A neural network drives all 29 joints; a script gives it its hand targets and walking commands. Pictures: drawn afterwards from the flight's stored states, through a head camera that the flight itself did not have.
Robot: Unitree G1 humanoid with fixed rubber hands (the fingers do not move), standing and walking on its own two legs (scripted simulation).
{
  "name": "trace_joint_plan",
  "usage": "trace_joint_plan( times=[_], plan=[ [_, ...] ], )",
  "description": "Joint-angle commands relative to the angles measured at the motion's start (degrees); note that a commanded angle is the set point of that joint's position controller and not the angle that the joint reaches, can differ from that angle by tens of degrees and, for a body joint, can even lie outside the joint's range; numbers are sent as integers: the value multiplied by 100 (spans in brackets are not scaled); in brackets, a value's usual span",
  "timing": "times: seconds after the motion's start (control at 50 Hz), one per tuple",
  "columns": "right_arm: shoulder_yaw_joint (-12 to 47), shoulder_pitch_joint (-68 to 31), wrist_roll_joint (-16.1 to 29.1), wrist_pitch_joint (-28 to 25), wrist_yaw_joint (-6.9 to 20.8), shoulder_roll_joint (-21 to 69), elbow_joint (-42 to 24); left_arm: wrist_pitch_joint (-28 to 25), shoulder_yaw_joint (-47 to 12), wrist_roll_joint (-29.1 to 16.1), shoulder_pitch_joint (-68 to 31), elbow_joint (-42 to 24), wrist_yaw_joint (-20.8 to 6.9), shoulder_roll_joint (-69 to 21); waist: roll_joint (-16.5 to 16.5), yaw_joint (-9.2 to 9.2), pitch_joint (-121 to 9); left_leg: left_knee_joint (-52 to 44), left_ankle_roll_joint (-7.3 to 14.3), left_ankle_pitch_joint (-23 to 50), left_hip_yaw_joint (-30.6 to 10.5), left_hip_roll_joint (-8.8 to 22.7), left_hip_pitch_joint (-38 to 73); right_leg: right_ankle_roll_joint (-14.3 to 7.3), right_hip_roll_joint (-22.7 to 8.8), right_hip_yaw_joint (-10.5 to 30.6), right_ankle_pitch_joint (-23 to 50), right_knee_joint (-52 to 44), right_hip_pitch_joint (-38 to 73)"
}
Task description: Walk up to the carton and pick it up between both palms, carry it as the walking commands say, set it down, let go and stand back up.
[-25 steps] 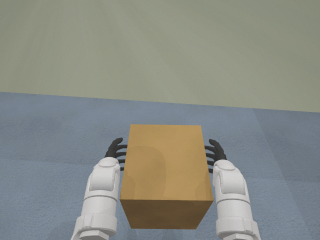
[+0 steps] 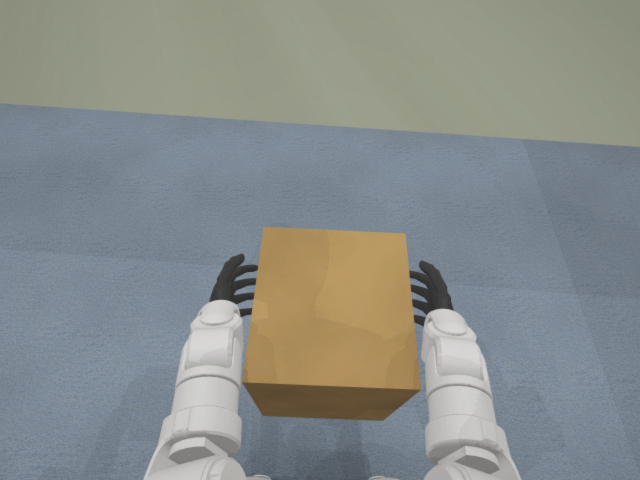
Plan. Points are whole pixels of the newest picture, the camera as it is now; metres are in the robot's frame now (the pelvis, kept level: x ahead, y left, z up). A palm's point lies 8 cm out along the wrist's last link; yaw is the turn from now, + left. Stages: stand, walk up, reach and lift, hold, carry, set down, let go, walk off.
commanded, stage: set down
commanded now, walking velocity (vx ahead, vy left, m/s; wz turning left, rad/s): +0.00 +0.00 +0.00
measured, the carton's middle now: (328, 332) +0.33 -0.01 -0.09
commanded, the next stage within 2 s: none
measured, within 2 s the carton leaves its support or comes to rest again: neither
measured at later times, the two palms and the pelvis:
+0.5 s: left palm (239, 321) +0.35 +0.13 -0.10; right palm (420, 322) +0.35 -0.15 -0.10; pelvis -0.02 +0.00 -0.04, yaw +0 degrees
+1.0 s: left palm (249, 325) +0.38 +0.13 -0.19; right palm (405, 321) +0.39 -0.15 -0.19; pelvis -0.03 +0.00 -0.12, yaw +0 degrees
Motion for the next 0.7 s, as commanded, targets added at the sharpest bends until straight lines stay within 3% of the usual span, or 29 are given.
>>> trace_joint_plan(
  times=[0.0, 0.26, 0.68],
  plan=[
    [2671, -2567, 903, -324, 1234, 4857, 500, -455, -2660, -936, -2575, 313, -1237, -5140, -21, -28, -2363, -115, 89, 897, 8, -514, 623, -173, 489, 8, 952, -242, 352],
    [2993, -2824, 901, -959, 1348, 4858, 423, -1096, -2905, -858, -2739, 306, -1256, -5233, 17, 3, -3640, 724, 4, 1208, 103, -616, -560, -173, 636, -144, 1311, 626, -579],
    [3031, -3897, 911, -932, 1508, 5118, 766, -1038, -2979, -935, -3949, 393, -1374, -5400, 27, 7, -4995, 2252, -74, 516, 347, -750, -2592, -103, 762, -304, 650, 2101, -2545]
  ],
)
